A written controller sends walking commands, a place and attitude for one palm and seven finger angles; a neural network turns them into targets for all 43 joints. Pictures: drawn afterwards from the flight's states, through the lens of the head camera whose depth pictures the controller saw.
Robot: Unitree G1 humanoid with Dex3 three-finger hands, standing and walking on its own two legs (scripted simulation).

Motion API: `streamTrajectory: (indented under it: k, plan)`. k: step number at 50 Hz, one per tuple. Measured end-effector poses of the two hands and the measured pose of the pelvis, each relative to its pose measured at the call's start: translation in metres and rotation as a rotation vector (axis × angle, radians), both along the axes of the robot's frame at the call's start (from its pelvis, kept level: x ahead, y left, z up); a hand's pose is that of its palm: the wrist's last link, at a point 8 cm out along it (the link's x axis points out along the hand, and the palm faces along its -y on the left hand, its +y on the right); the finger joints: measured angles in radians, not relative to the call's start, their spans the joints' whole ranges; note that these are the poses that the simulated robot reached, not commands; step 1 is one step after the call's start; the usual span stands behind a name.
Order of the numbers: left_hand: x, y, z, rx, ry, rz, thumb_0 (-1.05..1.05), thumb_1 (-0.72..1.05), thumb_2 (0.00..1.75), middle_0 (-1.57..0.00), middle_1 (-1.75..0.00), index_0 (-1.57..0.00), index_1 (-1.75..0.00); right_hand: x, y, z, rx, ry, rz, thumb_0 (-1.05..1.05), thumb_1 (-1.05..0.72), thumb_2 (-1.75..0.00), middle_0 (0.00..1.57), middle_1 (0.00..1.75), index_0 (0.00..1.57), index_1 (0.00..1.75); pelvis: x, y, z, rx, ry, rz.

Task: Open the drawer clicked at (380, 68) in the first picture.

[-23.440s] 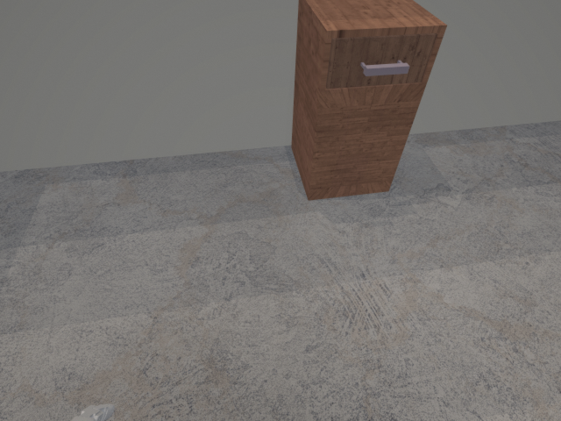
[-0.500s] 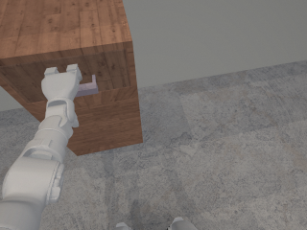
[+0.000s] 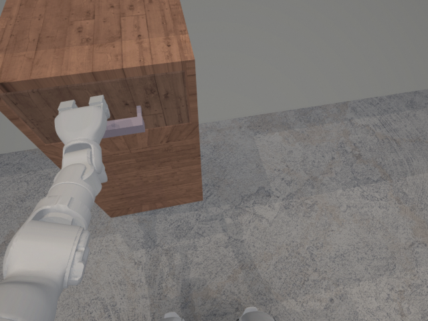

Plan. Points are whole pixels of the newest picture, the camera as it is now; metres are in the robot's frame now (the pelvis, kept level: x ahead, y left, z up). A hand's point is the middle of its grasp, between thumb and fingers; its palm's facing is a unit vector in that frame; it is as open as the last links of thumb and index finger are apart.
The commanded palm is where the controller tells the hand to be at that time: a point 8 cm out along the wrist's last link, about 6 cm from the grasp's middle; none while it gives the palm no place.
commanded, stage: re-aim the fingers above the handle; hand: left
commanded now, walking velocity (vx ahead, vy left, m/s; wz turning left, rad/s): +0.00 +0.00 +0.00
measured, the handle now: (109, 121) +0.57 +0.21 -0.04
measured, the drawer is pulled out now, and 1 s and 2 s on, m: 0.00 0.00 0.00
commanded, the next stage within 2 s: lower the fingers behind the handle in 0.92 s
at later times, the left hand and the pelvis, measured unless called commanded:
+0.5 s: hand (96, 139) +0.48 +0.21 +0.01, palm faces -0.07 +0.01 -1.00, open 13.8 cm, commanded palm +0.46 +0.20 +0.08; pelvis +0.00 +0.00 +0.00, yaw +0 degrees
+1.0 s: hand (93, 139) +0.48 +0.22 +0.02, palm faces -0.08 -0.02 -1.00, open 13.8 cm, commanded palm +0.46 +0.21 +0.08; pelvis +0.00 -0.01 +0.00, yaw +1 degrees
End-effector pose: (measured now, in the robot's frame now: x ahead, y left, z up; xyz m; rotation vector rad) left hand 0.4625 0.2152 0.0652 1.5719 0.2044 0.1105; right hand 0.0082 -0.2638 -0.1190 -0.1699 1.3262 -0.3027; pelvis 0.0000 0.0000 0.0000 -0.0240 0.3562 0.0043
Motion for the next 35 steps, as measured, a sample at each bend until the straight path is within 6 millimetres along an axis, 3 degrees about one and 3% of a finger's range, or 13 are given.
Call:
streamTrajectory:
  k: [5,15,26,35]
  plan:
    - [-0.009,0.016,0.0,-0.02,0.04,-0.007,0.0,-0.48,0.3,-0.31,-1.2,-0.32,-1.2,0.003,0.005,0.001,0.005,0.022,0.017,0.01,-0.91,-0.9,0.2,0.3,0.21,0.3,0.003,0.0,0.003,-0.004,-0.011,0.019]
    - [0.002,-0.025,0.017,-0.06,-0.067,-0.16,0.0,-0.48,0.3,-0.31,-1.2,-0.32,-1.2,0.008,-0.003,0.004,-0.025,0.011,0.03,0.01,-0.91,-0.9,0.2,0.3,0.21,0.3,0.003,0.001,0.0,-0.01,-0.013,0.036]
    - [0.002,-0.008,0.005,-0.003,0.017,-0.006,0.0,-0.48,0.3,-0.31,-1.2,-0.32,-1.2,-0.011,-0.001,-0.001,0.01,0.036,-0.012,0.01,-0.91,-0.9,0.2,0.3,0.21,0.3,-0.001,-0.004,0.001,0.001,-0.007,0.008]
    - [0.002,-0.022,0.014,-0.042,-0.006,-0.11,0.0,-0.48,0.3,-0.31,-1.2,-0.32,-1.2,-0.018,-0.009,0.005,-0.017,0.054,-0.01,0.01,-0.91,-0.9,0.2,0.3,0.21,0.3,0.001,-0.01,0.002,-0.001,-0.017,0.023]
